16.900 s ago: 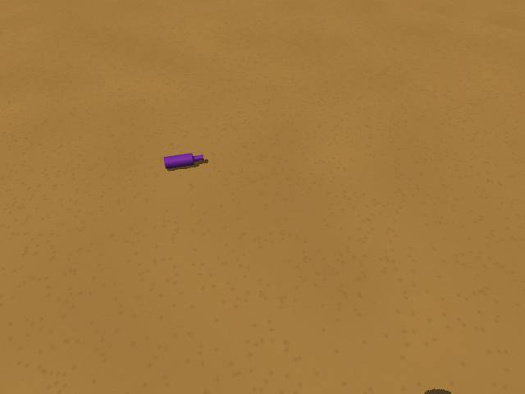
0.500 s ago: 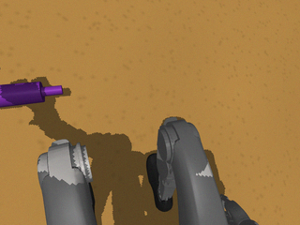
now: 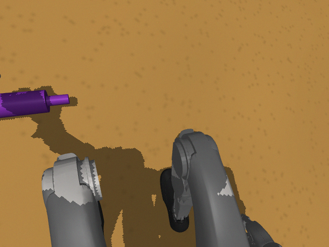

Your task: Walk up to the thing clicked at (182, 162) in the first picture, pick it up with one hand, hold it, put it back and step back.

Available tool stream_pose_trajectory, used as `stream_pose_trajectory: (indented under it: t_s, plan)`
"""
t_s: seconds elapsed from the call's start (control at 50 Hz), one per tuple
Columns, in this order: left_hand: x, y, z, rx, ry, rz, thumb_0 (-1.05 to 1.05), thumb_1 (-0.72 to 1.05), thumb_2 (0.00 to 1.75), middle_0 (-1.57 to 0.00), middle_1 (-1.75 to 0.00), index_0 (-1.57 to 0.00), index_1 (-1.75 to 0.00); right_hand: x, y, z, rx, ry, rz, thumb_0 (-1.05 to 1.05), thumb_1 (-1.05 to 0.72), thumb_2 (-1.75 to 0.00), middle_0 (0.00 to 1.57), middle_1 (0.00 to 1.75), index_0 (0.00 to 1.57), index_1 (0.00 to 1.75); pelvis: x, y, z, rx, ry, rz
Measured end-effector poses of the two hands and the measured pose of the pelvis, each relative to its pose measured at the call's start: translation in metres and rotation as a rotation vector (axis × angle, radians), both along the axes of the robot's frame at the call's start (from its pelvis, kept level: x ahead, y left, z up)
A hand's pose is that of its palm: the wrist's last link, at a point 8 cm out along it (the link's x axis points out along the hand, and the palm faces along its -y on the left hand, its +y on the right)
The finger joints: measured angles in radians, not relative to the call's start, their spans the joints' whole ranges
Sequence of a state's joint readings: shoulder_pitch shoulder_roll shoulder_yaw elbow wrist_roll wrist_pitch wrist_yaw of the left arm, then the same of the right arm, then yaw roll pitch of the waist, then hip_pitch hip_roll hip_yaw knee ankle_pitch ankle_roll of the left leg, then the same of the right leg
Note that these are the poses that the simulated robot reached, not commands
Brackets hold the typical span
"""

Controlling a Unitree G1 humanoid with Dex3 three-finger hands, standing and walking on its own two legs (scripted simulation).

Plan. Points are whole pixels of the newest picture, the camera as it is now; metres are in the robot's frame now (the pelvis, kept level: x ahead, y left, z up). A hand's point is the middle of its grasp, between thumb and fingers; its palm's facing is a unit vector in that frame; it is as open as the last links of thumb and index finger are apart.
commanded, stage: rise first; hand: left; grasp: from above
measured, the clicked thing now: (28, 102) +0.49 +0.28 -0.28
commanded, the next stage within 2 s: approach in 0.10 s
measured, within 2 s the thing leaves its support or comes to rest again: neither
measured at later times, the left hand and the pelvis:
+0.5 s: hand out of the picture +0.47 +0.32 -0.16, palm faces -0.42 -0.04 -0.91, open 14.1 cm; pelvis +0.00 +0.00 +0.00, yaw +0 degrees
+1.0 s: hand out of the picture +0.45 +0.33 -0.17, palm faces -0.49 -0.07 -0.87, open 13.8 cm; pelvis +0.00 -0.01 +0.00, yaw +0 degrees
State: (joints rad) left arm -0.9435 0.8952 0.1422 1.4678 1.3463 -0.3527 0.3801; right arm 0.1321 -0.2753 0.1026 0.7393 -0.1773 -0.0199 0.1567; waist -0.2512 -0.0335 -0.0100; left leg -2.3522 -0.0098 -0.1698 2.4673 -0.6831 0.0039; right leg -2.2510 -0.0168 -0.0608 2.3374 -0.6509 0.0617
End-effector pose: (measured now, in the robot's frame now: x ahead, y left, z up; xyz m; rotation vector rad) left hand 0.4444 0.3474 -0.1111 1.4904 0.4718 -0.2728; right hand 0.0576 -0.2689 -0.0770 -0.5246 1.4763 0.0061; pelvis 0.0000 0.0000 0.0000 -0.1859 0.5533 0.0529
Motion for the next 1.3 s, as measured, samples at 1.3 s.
stream_pose_trajectory:
  t_s: [1.3]
  plan:
    - [0.036, -0.036, -0.019, -0.023, 0.004, -0.040, 0.00, -0.51, 1.05, -0.10, -1.03, -0.10, -1.03, -0.002, -0.002, 0.011, -0.027, -0.018, 0.019, 0.00, -0.91, -0.89, 0.20, 0.30, 0.20, 0.30, 0.002, 0.000, -0.003, -0.009, 0.000, -0.008]
